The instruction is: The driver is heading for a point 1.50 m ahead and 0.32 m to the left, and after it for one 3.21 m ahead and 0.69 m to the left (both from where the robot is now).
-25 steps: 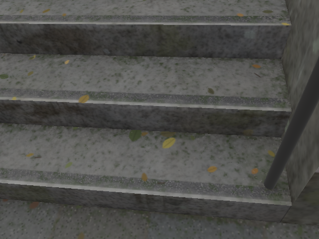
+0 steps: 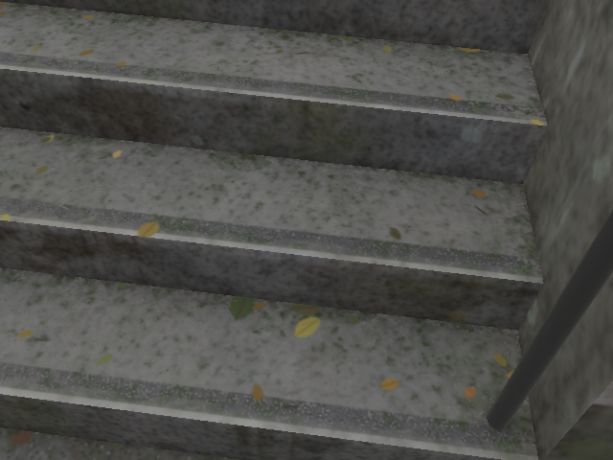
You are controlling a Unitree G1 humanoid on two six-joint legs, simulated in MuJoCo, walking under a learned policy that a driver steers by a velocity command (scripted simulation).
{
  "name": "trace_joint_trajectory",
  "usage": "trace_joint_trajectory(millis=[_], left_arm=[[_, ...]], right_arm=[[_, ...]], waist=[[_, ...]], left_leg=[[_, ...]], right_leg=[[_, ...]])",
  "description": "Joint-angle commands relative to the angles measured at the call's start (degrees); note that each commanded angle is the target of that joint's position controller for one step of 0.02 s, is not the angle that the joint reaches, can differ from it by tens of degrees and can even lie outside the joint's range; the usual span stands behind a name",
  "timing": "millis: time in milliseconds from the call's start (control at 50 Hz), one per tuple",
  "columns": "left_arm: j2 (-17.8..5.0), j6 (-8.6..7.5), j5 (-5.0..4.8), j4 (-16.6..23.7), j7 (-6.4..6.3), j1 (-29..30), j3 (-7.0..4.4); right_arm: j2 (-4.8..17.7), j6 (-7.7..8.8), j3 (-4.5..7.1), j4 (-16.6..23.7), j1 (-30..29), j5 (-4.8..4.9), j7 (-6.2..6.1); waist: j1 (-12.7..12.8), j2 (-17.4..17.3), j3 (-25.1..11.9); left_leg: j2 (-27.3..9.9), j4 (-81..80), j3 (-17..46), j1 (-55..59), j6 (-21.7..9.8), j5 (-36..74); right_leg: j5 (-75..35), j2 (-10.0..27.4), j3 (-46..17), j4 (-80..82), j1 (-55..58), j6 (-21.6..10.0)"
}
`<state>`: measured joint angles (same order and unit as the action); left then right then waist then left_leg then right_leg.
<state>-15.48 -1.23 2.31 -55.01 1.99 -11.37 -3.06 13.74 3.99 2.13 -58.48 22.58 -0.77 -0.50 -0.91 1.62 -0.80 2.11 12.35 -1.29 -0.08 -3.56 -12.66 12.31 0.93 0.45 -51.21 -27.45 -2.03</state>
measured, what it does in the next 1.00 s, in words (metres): walks ahead, turning left: right foot, then left foot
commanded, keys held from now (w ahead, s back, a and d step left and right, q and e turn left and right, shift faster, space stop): w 0.34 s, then w+q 0.66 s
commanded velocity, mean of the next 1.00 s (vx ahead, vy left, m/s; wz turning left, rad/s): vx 0.48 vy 0.00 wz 0.26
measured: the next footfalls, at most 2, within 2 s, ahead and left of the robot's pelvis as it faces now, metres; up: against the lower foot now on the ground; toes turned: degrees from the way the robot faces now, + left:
right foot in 0.26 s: +0.27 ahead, -0.11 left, +0.00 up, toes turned -4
left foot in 0.72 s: +0.39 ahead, +0.09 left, +0.00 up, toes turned +12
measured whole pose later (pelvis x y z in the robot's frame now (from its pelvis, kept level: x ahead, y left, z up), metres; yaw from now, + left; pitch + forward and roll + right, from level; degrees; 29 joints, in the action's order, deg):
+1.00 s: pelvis +0.41 +0.04 -0.01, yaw +18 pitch +4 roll -1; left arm -4.8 -0.7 3.4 -35.3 -1.7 -1.4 2.8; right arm 10.0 3.2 0.3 -58.3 27.6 -1.5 0.0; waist -2.1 1.2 -0.7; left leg 5.8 28.7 4.6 -13.7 -5.6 -18.3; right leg 25.2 1.7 2.7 -129.7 -72.0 -3.6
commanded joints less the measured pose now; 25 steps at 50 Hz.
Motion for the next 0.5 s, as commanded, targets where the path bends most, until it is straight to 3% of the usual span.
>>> trace_joint_trajectory(millis=[20,120,160,180,220,240,260,280,300,320,340,360,380,420,460,500], left_arm=[[-2.51,-0.94,0.44,4.14,0.51,6.89,-0.31],[-0.60,-1.41,-0.21,7.97,0.11,15.80,0.93],[-0.72,-1.78,-0.11,8.47,-0.44,15.88,0.99],[-1.34,-1.93,-0.55,8.85,-0.98,15.20,0.92],[-3.31,-2.55,-0.16,6.83,-2.16,6.91,0.06],[-4.62,-3.27,0.27,4.00,-2.98,-1.71,-0.68],[-7.73,-3.82,1.52,1.94,-3.84,-11.49,-1.70],[-14.85,-3.69,2.72,0.90,-3.73,-18.11,-3.54],[-11.66,-3.18,1.31,-0.04,-2.89,-15.02,-3.25],[-8.67,-3.15,0.37,1.97,-2.34,-7.42,-2.53],[-4.11,-3.34,-0.17,2.70,-1.91,-2.63,-1.23],[-2.10,-3.77,-0.46,2.58,-2.04,-1.81,-0.58],[-0.77,-4.53,0.01,2.19,-2.30,-2.60,-0.21],[-1.65,-5.48,-0.12,1.22,-2.58,-4.71,-0.11],[-2.21,-5.74,-0.26,1.53,-2.30,-4.98,-0.16],[-2.52,-6.03,-0.68,1.88,-3.06,-5.43,-0.03]], right_arm=[[6.82,1.88,1.06,1.26,0.65,0.13,0.05],[7.78,2.33,0.94,-0.34,2.14,-0.11,-0.21],[8.57,2.63,1.05,-0.50,1.37,-0.15,-0.19],[9.32,3.23,1.21,-0.72,0.88,0.23,-0.17],[10.11,3.67,1.49,-0.64,-1.52,0.80,-0.04],[9.59,3.49,1.24,-0.49,-2.42,0.80,-0.10],[8.95,3.55,0.82,0.86,-3.92,0.89,-0.27],[1.70,3.23,-0.85,1.92,2.82,2.87,0.34],[6.80,2.82,0.29,-0.31,0.88,0.63,0.38],[6.91,2.73,0.42,0.85,-2.68,-0.05,0.97],[6.05,2.95,0.07,1.25,-5.30,-0.44,1.40],[4.34,2.49,-0.25,1.23,-6.31,-0.79,1.48],[3.41,1.55,-0.39,1.24,-6.53,-1.43,1.58],[2.01,0.58,-0.49,1.06,-5.75,-1.69,1.89],[1.54,0.06,-0.71,2.81,-8.84,-1.43,2.24],[0.72,-0.84,-1.10,4.63,-13.22,-0.95,2.55]], waist=[[-0.45,-6.44,7.50],[-2.76,-7.92,8.30],[-2.45,-8.32,7.54],[-1.57,-8.73,7.01],[2.49,-7.90,1.59],[6.08,-5.78,-3.43],[10.10,-3.00,-9.11],[7.94,12.12,-17.29],[7.01,5.58,-15.28],[3.91,3.42,-7.89],[2.91,1.08,-4.12],[1.81,0.62,-1.00],[1.20,0.72,-0.35],[0.17,1.33,-0.66],[-0.16,2.67,0.04],[0.47,3.83,0.96]], left_leg=[[-13.39,-8.44,10.88,0.94,-6.22,-0.76],[-11.88,-5.95,6.60,-1.42,-6.78,16.51],[-12.08,-3.63,5.82,-1.12,-6.85,25.43],[-12.25,-2.08,5.57,-1.25,-6.72,29.47],[-12.41,8.01,4.66,1.43,-5.73,46.98],[-10.22,17.81,3.09,-0.35,-4.48,47.92],[-8.19,30.33,2.39,-9.69,-3.28,34.39],[1.09,52.04,-0.71,-29.58,-0.12,0.93],[1.38,59.02,5.55,-34.15,-1.16,-14.36],[-3.11,58.73,6.15,-36.16,-1.81,-10.00],[-5.27,55.30,5.16,-35.24,-1.20,-6.41],[-6.48,51.70,5.03,-33.05,-0.51,-5.38],[-6.22,50.10,5.26,-30.12,-0.20,-4.72],[-6.04,49.21,4.27,-28.64,0.28,-2.80],[-6.56,44.36,2.93,-29.19,0.66,0.48],[-6.53,38.38,1.24,-28.37,1.44,3.55]], right_leg=[[-4.85,2.29,1.35,-0.25,-13.50,1.55],[-7.43,0.72,4.88,15.04,-7.39,2.24],[-6.94,-0.47,6.17,19.57,-2.68,0.58],[-6.24,-1.03,6.26,21.03,0.79,-0.01],[-5.13,-3.35,6.93,24.43,9.98,-2.44],[-7.08,-3.47,6.61,27.31,19.88,-3.79],[-2.53,4.60,-1.70,28.00,32.92,-5.88],[2.40,21.61,-28.29,31.71,49.56,-14.56],[6.48,21.87,-35.92,38.18,43.14,-15.49],[12.34,19.43,-26.81,38.99,35.53,-13.90],[8.24,16.61,-21.27,40.92,28.74,-12.71],[0.29,14.87,-15.52,42.41,23.56,-10.81],[-7.60,14.20,-11.26,42.93,20.21,-10.00],[-16.77,13.28,-5.24,42.36,17.69,-9.54],[-17.35,12.71,-0.74,42.81,15.82,-9.06],[-15.28,12.40,1.78,42.97,14.73,-8.44]])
